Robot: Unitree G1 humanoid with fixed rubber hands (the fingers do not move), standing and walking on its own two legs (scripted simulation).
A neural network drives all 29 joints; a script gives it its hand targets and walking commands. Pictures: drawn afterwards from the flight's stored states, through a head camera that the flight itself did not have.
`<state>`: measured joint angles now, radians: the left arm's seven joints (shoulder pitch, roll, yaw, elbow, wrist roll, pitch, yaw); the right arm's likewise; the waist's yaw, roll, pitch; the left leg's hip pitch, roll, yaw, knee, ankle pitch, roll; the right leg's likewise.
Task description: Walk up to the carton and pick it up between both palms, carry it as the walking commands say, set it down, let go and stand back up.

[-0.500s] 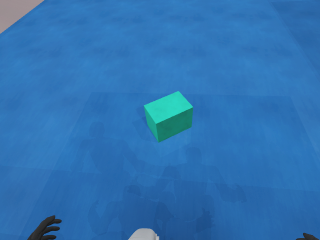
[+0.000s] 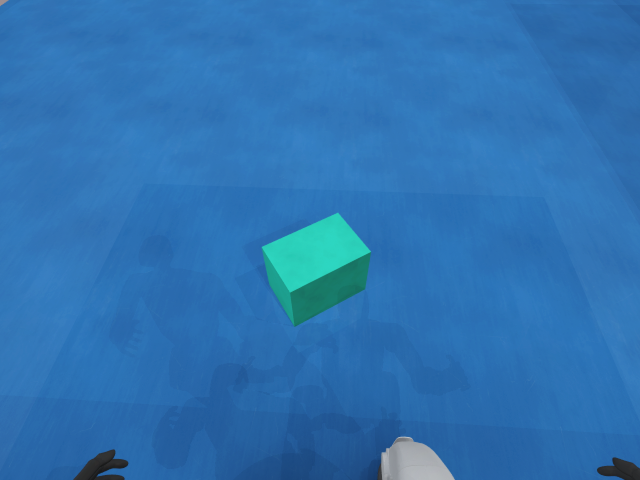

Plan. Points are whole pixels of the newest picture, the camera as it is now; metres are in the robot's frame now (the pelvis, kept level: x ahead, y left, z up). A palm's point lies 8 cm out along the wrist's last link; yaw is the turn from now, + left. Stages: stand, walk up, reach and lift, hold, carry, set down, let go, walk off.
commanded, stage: walk up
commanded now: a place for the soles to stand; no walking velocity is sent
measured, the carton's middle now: (316, 269) +0.83 +0.02 -0.65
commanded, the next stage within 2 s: none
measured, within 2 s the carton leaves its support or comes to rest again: neither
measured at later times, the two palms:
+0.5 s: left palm (103, 397) +0.24 +0.33 -0.10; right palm (588, 366) +0.25 -0.35 -0.06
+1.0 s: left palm (140, 313) +0.38 +0.31 -0.10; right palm (543, 309) +0.37 -0.35 -0.11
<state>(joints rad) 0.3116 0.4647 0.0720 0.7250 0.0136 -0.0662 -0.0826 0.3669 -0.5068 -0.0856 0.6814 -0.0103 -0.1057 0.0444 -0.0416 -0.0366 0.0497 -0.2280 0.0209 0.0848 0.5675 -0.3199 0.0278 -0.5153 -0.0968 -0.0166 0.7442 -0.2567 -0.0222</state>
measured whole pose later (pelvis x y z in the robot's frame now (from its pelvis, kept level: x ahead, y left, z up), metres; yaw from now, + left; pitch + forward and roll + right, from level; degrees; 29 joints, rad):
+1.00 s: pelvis +0.29 -0.02 -0.02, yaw +0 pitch -2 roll +0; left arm 0.23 0.47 0.03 0.79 -0.01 -0.03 -0.01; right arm 0.26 -0.45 -0.05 0.84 -0.02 -0.06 -0.01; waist 0.02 0.00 0.08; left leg -0.39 0.03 0.03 0.74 -0.30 0.01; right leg -0.40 -0.05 -0.02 0.77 -0.36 0.00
